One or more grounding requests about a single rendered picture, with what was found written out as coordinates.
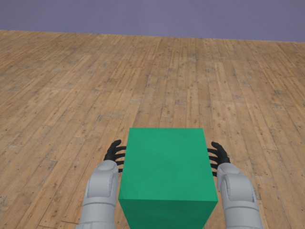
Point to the robot left hand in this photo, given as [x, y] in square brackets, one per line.
[111, 153]

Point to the robot left forearm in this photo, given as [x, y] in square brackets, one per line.
[100, 197]

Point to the robot right forearm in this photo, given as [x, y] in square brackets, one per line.
[239, 202]

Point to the robot right hand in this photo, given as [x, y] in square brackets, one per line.
[221, 156]

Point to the carton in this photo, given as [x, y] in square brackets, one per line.
[167, 180]

